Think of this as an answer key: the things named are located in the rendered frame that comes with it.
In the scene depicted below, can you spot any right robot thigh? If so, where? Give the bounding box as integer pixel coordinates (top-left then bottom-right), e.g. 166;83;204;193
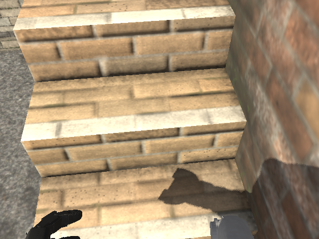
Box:
209;215;254;239

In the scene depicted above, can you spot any robot left hand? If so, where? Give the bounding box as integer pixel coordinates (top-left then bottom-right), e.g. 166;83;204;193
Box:
25;209;83;239

